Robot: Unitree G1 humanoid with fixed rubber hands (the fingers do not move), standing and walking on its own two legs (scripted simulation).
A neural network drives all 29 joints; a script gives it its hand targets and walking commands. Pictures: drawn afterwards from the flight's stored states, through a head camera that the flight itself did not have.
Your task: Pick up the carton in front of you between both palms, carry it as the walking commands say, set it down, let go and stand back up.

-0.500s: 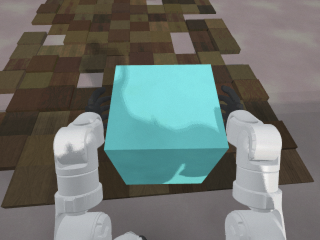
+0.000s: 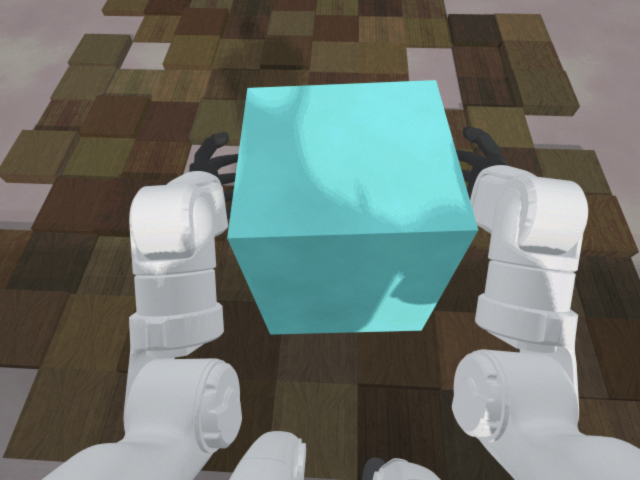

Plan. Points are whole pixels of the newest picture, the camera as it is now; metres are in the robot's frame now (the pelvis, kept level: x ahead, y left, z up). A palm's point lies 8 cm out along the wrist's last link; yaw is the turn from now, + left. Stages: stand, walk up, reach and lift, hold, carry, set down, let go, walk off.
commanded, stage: carry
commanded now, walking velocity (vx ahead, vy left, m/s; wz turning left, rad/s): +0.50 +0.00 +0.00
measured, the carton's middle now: (343, 222) +0.40 +0.01 +0.05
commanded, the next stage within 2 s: none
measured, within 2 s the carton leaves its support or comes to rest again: neither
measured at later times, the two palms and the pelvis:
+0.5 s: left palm out of the picture +0.76 +0.12 +0.20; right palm out of the picture +0.73 -0.18 +0.20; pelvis +0.37 +0.02 +0.03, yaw -1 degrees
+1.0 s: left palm out of the picture +1.04 +0.18 +0.14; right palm out of the picture +1.05 -0.12 +0.15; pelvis +0.71 +0.02 +0.05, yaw +0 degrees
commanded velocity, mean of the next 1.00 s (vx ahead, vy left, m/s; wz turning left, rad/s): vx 0.50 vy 0.00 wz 0.00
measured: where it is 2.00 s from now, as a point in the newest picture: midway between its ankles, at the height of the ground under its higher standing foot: (344, 194)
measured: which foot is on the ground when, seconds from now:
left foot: up 0.00-0.14, down 0.16-0.52, up 0.54-0.94, down 0.96-1.00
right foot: down 0.00-0.18, up 0.20-0.50, down 0.52-0.96, up 0.98-1.00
